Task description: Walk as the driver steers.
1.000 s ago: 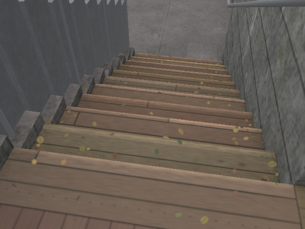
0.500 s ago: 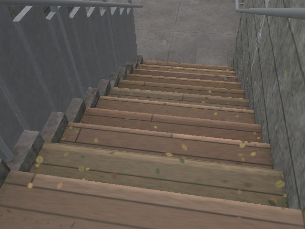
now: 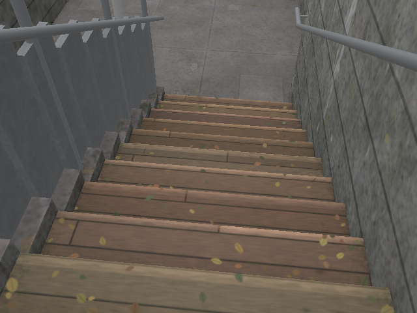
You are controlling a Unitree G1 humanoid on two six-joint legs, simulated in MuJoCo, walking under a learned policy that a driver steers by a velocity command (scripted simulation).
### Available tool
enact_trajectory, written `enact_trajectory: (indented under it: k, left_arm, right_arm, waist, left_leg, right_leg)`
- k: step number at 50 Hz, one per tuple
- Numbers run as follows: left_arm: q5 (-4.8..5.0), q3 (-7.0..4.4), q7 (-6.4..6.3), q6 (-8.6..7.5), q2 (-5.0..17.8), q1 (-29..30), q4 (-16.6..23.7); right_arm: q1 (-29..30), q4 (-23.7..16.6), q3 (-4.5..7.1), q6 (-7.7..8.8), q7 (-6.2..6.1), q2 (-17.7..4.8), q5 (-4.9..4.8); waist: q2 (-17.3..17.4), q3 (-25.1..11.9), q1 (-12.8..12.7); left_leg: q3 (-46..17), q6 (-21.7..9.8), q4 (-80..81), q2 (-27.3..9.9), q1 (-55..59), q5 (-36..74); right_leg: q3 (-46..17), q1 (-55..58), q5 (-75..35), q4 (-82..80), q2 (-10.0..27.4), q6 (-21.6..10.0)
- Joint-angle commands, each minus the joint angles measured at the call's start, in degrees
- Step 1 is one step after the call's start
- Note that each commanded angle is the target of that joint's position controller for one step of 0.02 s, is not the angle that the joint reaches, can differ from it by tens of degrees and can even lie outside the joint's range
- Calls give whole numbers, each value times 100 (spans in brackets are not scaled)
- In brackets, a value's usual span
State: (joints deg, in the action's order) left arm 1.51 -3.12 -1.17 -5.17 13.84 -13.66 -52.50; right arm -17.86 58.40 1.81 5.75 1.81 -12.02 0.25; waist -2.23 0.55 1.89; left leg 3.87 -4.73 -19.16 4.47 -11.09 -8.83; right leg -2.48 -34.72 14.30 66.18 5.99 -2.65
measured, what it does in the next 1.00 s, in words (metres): goes down: right foot, then left foot 0.16 m lower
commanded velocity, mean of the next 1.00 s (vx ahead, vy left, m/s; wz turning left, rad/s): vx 0.50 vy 0.00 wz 0.00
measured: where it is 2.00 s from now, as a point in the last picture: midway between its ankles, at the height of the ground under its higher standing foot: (199, 225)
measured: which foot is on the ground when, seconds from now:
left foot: down 0.00-0.28, up 0.30-0.92, down 0.94-1.00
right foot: up 0.00-0.26, down 0.28-0.96, up 0.98-1.00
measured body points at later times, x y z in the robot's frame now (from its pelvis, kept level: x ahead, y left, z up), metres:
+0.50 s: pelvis +0.25 -0.06 +0.00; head +0.26 -0.07 +0.45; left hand +0.28 +0.19 -0.13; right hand +0.32 -0.33 -0.14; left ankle +0.26 +0.10 -0.66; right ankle +0.26 -0.14 -0.74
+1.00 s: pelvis +0.51 +0.04 -0.17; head +0.53 +0.06 +0.28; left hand +0.43 +0.30 -0.32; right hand +0.65 -0.20 -0.28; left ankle +0.57 +0.14 -0.90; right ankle +0.31 -0.14 -0.67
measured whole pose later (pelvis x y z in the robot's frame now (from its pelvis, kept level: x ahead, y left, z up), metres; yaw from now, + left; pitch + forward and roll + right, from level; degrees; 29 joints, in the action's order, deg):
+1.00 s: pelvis +0.51 +0.04 -0.17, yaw +0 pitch +2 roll -2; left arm 2.5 -3.2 -2.1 -3.0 14.2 -28.1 -57.7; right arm -8.1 51.2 2.9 4.4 4.0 -12.4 -0.4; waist -0.5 -0.3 -2.6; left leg 0.9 -1.7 -31.3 -2.1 -22.8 -12.8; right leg -5.8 -19.4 47.5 94.3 0.6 -0.1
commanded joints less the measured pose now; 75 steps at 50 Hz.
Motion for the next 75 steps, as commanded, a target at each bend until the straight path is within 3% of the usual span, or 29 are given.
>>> enact_trajectory:
  k: [1, 10, 11, 12, 14, 16, 18, 19, 22, 28, 32, 36, 45, 47, 48, 49, 50, 51, 52, 53, 54, 55, 58, 59, 61, 65, 71, 73, 75]
  left_arm:
    - [-99, -71, -22, 54, 187, -213, 287]
    - [-58, -35, 173, 20, 229, 1019, 706]
    - [-59, -112, 244, -15, 374, 443, 539]
    - [-101, -105, 267, -34, 415, 743, 749]
    - [-176, -293, 303, -121, 748, -257, 430]
    - [-111, -420, 420, -110, 1367, -1450, 240]
    - [-74, -220, 426, -100, 648, -1010, 283]
    - [-124, -143, 429, -107, 525, -440, 418]
    - [-150, -42, 375, -170, 248, -151, 407]
    - [-194, -206, 145, -47, 787, -1079, 52]
    - [-20, -116, 23, -108, 508, -1751, -278]
    - [-66, -91, -175, 0, 517, -1550, -170]
    - [0, -135, -256, 329, 534, -1727, -223]
    - [-5, -76, -188, 315, 507, -1548, -376]
    - [41, -94, -94, 202, 268, -1934, -555]
    - [147, -8, -7, 87, 8, -2778, -510]
    - [255, -32, 19, -18, 378, -2608, -277]
    - [413, 21, -66, -67, 209, -1823, 206]
    - [433, -32, -260, 13, 469, -992, 390]
    - [329, -34, -321, 116, 484, -606, 524]
    - [149, -98, -293, 197, 529, -837, 377]
    - [8, -125, -251, 233, 467, -992, 281]
    - [-185, -109, -145, 261, 32, -900, 371]
    - [-116, -145, -56, 241, 132, -1063, 283]
    - [-80, -212, 58, 206, 330, -334, 607]
    - [-312, -122, 309, 144, 42, 586, 889]
    - [-38, 16, 458, 220, -43, 1176, 1205]
    - [45, -67, 485, 197, 152, 886, 1111]
    - [-114, -234, 431, 165, 395, -567, 469]
  right_arm:
    - [-33, -206, 77, 82, -129, -666, 22]
    - [-808, 12, 127, -58, -179, -855, -8]
    - [-768, 84, 162, -69, -190, -920, 29]
    - [-450, -73, 181, -149, -206, -986, -160]
    - [-473, -67, 124, -269, -262, -830, -86]
    - [-1540, -51, -108, -103, -193, 18, -26]
    - [-563, -312, 165, 60, -211, -946, -336]
    - [-278, -404, 195, -4, -271, -958, -272]
    - [-487, -345, 245, -198, -324, -630, -165]
    - [57, -586, 293, -316, -215, -508, -42]
    - [997, -983, 387, -191, -148, -688, -136]
    - [1443, -1051, 265, -70, 47, -397, 110]
    - [1223, -1152, 206, -223, 184, -617, -150]
    - [-954, -385, 428, -154, 189, -974, 3]
    - [-1750, -40, 422, -152, 206, -1061, 67]
    - [-1690, -133, 331, -153, 215, -1225, -4]
    - [-1887, -233, 387, -279, 217, -1226, -197]
    - [-1943, 54, 536, -341, 183, -1630, -301]
    - [-1206, -112, 361, -308, 134, -1157, -149]
    - [-653, -149, 274, -193, 130, -997, -42]
    - [54, -368, 55, -65, 147, -372, 52]
    - [291, -364, -2, -5, 143, -158, 62]
    - [-332, -29, 108, -61, -196, -650, 127]
    - [-530, 2, 129, -52, -240, -727, 208]
    - [-904, 94, 99, -21, -306, -485, -21]
    - [-991, 32, 1, -61, -505, -370, -135]
    - [-1193, -113, 173, -432, -616, -641, -172]
    - [-1188, -87, 241, -485, -650, -779, -90]
    - [-1136, 64, 213, -470, -580, -601, -169]
  waist:
    - [494, 282, -263]
    - [485, 202, 73]
    - [677, 57, -227]
    - [625, 323, -261]
    - [415, -355, -683]
    - [-1661, -1774, -525]
    - [-709, -581, -580]
    - [-172, -263, -379]
    - [-62, -107, -35]
    - [45, -184, -131]
    - [-230, 176, -318]
    - [-165, 306, -401]
    - [-181, 474, -629]
    - [218, -393, 410]
    - [1412, -942, 629]
    - [2675, -1427, 188]
    - [2525, -2072, 403]
    - [1962, -1801, 380]
    - [771, -951, 213]
    - [797, -265, 30]
    - [277, 193, -364]
    - [599, 310, -512]
    - [1171, 189, -514]
    - [978, -115, -551]
    - [565, -1, -326]
    - [547, 244, -40]
    - [613, 578, 425]
    - [605, 564, 302]
    - [183, 8, -347]
  left_leg:
    - [-1313, -1019, 1166, -1629, -246, 947]
    - [-774, -766, 491, -1573, 147, 1777]
    - [-874, -757, 84, -1872, 387, 2198]
    - [-805, -583, -107, -1631, 688, 2189]
    - [-685, -394, -1609, -1310, 516, 2883]
    - [-643, 54, -5296, 120, -2495, -2390]
    - [-1176, -126, -5985, -374, -3388, -1879]
    - [-1028, -77, -5775, -663, -3086, -1344]
    - [-1036, 2, -4649, -1167, -2365, -684]
    - [-852, 229, -3606, -1180, -2844, 1063]
    - [-1166, 160, -2987, -1274, -4260, 1644]
    - [-795, 137, -1649, -980, -2774, 3715]
    - [-811, 130, -174, -1273, -1877, 3002]
    - [-186, 19, -80, -928, 700, 3076]
    - [-699, -343, -1029, -1527, 2469, 4256]
    - [-1473, -659, -2679, -2085, 3635, 5552]
    - [-2431, -1079, -2004, -2511, 3710, 3524]
    - [-3860, -1548, -705, -3166, 3135, -208]
    - [-4276, -1427, 197, -3080, 1892, -1757]
    - [-4479, -1531, 98, -3150, 754, -1541]
    - [-3641, -1117, -353, -2701, -503, -1152]
    - [-2959, -865, -432, -2312, -1230, -593]
    - [-1957, -984, -274, -1726, -1553, 997]
    - [-2041, -1111, -538, -1831, -1261, 1200]
    - [-2024, -953, -823, -1793, -487, 316]
    - [-1126, -597, -1188, -1206, -1630, -934]
    - [-1603, -651, -2657, -1382, -660, -1042]
    - [-1896, -570, -3286, -1602, -374, -556]
    - [-1443, -388, -5049, -1224, -632, 341]
  right_leg:
    - [-100, -405, -836, -904, 301, 104]
    - [458, 659, -1771, -2429, -341, 57]
    - [122, 782, -1863, -1955, -176, -100]
    - [181, 459, -581, -3184, -260, -198]
    - [431, 2217, -1151, -3627, -490, -446]
    - [-3352, 5220, -767, -4388, 1529, -1959]
    - [-3013, 4035, 155, -5045, 1398, -1618]
    - [-2324, 3209, -390, -5198, 1236, -1481]
    - [-1423, 2442, -704, -5605, 725, -1236]
    - [-778, 2712, -1677, -5390, 650, -1217]
    - [-1066, 3578, -974, -4969, 797, -960]
    - [-239, 2143, -637, -4177, 317, -666]
    - [-579, 2658, -398, -1390, 492, -507]
    - [-176, 1869, -986, 1196, -13, -254]
    - [-4, 244, 2466, 3946, -828, 135]
    - [-806, -1451, 3767, 5317, -924, 192]
    - [-1046, -1919, 3314, 5058, -823, 228]
    - [-760, -2650, 2325, 4820, -681, 181]
    - [-404, -2704, 1511, 4369, -348, 81]
    - [-426, -2570, 1281, 4173, -178, 48]
    - [-909, -2092, 89, 2719, 97, -102]
    - [-785, -1574, -107, 2225, 181, -157]
    - [-404, -918, -1020, 397, 226, 255]
    - [-356, -941, -1431, 540, 202, 265]
    - [-788, -1823, -2434, -462, 360, 94]
    - [-127, -251, -4818, -2536, -144, -18]
    - [-221, -176, -3217, -3835, -98, 149]
    - [-239, 135, -2778, -4269, 91, 51]
    - [314, 2073, -2912, -4671, -103, -194]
